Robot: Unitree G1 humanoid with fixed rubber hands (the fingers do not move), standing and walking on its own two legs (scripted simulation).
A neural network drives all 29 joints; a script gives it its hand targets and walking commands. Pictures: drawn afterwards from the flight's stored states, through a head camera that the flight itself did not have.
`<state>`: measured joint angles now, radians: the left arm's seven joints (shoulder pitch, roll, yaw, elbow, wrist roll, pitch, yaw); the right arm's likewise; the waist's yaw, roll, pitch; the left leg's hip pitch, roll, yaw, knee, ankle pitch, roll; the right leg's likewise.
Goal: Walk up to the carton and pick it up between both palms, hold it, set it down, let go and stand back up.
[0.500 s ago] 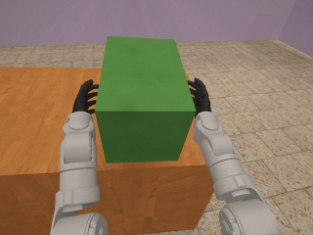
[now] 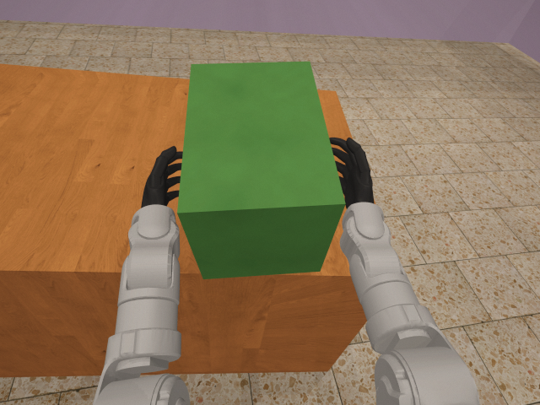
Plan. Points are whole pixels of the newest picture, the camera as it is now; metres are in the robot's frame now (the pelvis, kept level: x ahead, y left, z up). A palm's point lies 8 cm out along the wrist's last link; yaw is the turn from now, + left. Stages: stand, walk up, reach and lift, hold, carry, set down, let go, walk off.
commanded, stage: set down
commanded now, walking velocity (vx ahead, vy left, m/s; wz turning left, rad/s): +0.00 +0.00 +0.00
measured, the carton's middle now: (256, 169) +0.46 +0.04 +0.10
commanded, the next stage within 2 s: none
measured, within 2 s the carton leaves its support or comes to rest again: neither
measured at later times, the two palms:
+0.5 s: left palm (156, 201) +0.38 +0.18 +0.10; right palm (344, 186) +0.42 -0.10 +0.12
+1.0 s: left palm (158, 209) +0.39 +0.19 +0.07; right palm (333, 177) +0.45 -0.09 +0.11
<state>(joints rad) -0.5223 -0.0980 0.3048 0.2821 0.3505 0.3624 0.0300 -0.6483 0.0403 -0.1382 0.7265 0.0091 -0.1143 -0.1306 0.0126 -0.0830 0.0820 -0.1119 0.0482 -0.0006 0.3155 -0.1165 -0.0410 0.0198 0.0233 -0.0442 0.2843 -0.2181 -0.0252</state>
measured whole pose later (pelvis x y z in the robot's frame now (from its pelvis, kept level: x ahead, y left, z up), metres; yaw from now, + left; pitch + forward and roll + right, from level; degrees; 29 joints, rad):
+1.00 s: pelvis +0.01 -0.01 +0.00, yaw -1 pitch +6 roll +0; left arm -0.67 -0.13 0.51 0.66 0.36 0.12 0.08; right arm -0.87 0.04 -0.42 1.05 -0.26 -0.22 -0.04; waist 0.11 -0.04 -0.04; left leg -0.30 0.07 0.04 0.30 -0.10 -0.05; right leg -0.20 0.03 -0.04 0.30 -0.21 -0.04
